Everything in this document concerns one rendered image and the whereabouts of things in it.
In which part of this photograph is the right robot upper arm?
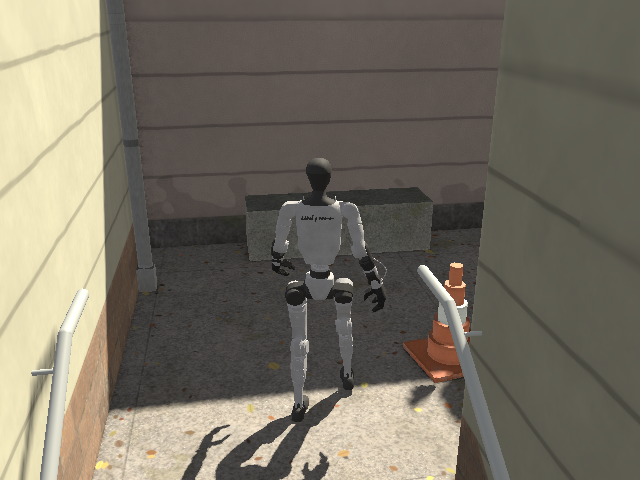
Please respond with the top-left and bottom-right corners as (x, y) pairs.
(339, 201), (368, 258)

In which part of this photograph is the right robot forearm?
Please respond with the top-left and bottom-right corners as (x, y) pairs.
(359, 242), (383, 289)

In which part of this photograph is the left robot upper arm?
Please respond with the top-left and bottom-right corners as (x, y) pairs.
(273, 201), (299, 253)

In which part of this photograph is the left robot forearm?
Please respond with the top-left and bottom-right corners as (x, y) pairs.
(271, 238), (285, 266)

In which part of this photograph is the robot right hand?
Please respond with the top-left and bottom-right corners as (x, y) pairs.
(364, 284), (386, 312)

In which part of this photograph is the robot left foot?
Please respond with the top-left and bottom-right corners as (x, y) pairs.
(292, 395), (309, 422)

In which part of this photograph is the humanoid robot torso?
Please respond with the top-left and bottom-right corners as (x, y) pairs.
(296, 196), (343, 300)

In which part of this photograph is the robot left hand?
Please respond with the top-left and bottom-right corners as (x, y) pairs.
(272, 259), (295, 276)

